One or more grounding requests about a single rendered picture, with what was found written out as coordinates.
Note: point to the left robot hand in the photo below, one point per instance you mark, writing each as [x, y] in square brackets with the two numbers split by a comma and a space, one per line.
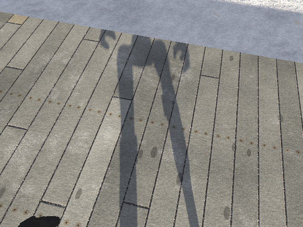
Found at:
[48, 221]

